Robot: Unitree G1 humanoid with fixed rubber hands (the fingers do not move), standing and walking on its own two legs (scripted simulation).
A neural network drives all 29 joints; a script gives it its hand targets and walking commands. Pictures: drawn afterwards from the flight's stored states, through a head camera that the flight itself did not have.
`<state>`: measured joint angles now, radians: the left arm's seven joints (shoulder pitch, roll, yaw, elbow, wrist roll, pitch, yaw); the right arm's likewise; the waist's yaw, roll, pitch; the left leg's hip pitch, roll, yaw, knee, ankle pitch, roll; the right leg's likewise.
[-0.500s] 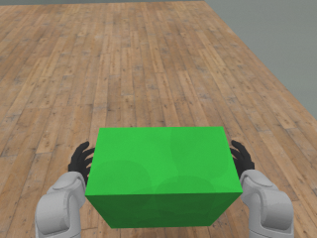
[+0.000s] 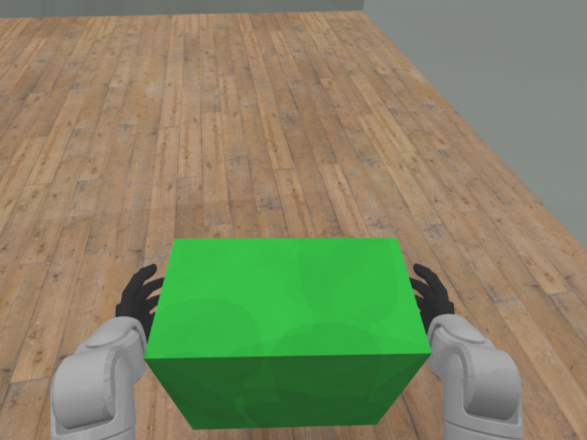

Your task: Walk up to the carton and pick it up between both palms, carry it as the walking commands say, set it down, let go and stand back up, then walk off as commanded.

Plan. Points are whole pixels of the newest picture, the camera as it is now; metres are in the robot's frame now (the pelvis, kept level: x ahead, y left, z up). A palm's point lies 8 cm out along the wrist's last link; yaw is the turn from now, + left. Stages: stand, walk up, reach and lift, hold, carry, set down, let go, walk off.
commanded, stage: carry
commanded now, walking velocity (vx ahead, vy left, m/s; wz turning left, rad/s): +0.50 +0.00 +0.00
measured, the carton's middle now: (286, 341) +0.26 +0.01 +0.00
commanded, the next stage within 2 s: none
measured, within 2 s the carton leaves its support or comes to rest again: neither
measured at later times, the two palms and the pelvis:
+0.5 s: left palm (200, 158) +0.57 +0.16 +0.07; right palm (393, 151) +0.61 -0.21 +0.07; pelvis +0.34 -0.04 +0.01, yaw +4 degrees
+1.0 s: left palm (203, 68) +0.94 +0.20 +0.07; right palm (349, 72) +0.92 -0.16 +0.08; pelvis +0.68 +0.02 +0.02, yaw +0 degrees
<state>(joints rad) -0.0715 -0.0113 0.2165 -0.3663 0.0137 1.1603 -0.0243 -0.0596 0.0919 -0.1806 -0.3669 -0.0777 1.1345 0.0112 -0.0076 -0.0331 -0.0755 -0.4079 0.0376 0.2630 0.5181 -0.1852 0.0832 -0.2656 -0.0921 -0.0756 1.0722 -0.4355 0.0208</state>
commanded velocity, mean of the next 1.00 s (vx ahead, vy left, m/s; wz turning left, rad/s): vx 0.43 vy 0.00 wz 0.00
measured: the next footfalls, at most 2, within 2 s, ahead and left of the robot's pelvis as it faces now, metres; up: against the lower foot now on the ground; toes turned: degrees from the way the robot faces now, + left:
right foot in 0.36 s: +0.43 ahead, -0.12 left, +0.00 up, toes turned -10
left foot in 0.82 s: +0.73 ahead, +0.11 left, +0.00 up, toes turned +13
